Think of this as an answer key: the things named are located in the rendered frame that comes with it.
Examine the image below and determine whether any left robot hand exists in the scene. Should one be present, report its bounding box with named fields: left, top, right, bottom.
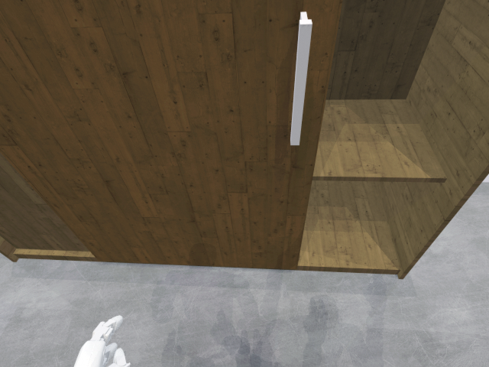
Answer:
left=74, top=315, right=130, bottom=367

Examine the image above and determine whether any handle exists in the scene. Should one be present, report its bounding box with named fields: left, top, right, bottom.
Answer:
left=290, top=12, right=313, bottom=145

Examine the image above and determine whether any wardrobe door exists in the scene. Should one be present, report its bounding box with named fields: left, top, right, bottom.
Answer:
left=0, top=0, right=343, bottom=269
left=0, top=153, right=89, bottom=252

